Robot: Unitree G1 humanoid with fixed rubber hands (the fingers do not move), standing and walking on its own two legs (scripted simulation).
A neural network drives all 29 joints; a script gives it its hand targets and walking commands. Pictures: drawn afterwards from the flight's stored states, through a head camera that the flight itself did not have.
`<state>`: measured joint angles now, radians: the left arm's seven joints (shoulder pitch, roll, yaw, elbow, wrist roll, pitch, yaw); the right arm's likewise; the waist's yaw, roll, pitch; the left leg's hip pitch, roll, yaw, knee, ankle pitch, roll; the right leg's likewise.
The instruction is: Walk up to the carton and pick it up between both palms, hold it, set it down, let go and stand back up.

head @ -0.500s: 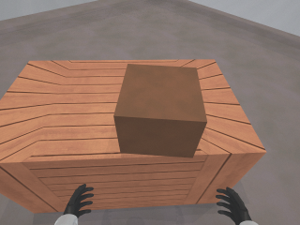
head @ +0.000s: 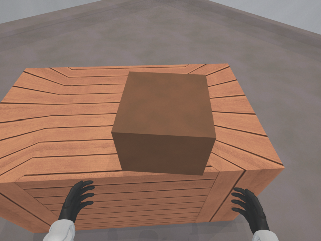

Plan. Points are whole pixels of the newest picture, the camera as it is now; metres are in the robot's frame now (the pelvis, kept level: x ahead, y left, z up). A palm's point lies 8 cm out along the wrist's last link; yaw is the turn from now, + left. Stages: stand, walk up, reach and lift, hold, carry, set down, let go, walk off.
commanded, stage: reach and lift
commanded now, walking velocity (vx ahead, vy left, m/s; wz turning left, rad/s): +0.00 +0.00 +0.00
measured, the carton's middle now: (164, 121) +0.52 +0.04 -0.03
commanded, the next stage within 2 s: none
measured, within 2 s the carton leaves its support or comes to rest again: neither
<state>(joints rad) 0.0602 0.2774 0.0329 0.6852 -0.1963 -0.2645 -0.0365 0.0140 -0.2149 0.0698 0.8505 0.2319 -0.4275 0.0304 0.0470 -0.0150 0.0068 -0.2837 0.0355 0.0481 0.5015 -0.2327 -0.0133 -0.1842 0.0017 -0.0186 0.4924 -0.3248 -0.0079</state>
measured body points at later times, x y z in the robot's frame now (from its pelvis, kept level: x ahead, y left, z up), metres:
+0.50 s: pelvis -0.01 +0.00 -0.01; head +0.01 +0.01 +0.44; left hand +0.28 +0.27 -0.02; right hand +0.29 -0.20 -0.03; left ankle +0.02 +0.13 -0.74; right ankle -0.04 -0.11 -0.74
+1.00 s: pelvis -0.01 +0.01 +0.00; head +0.02 +0.02 +0.45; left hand +0.36 +0.27 +0.03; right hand +0.38 -0.21 +0.03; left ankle +0.02 +0.13 -0.74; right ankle -0.04 -0.11 -0.74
